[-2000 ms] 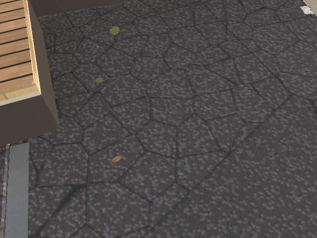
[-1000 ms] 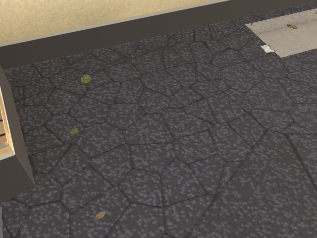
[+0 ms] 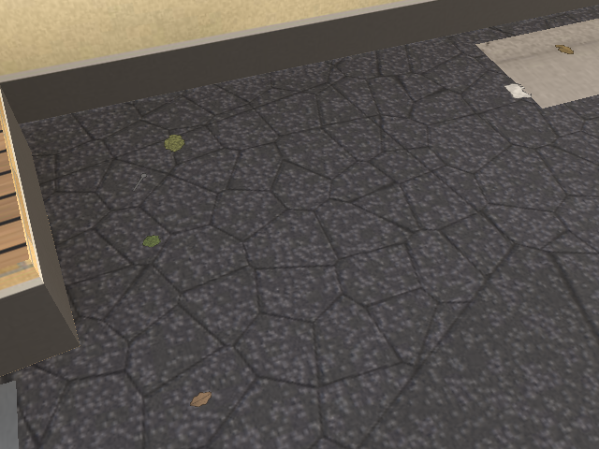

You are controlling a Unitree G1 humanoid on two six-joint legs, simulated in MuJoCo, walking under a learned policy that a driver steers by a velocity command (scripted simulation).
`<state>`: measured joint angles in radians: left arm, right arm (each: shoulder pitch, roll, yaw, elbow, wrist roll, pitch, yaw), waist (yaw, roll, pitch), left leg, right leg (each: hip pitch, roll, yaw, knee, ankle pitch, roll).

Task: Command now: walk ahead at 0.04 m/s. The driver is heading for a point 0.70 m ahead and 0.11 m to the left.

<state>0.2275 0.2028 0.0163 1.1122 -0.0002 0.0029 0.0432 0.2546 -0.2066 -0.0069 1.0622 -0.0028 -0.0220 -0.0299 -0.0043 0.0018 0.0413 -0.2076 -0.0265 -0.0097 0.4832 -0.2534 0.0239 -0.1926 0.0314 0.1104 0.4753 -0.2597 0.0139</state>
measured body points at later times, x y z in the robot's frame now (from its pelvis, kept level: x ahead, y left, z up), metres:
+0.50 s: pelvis +0.12 -0.05 +0.01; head +0.12 -0.07 +0.46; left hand +0.04 +0.19 -0.13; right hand +0.24 -0.31 -0.13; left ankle +0.18 +0.11 -0.66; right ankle +0.03 -0.14 -0.74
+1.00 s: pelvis +0.40 +0.02 +0.01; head +0.43 +0.03 +0.45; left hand +0.51 +0.31 -0.10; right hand +0.50 -0.24 -0.12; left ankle +0.41 +0.08 -0.74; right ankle +0.52 -0.15 -0.67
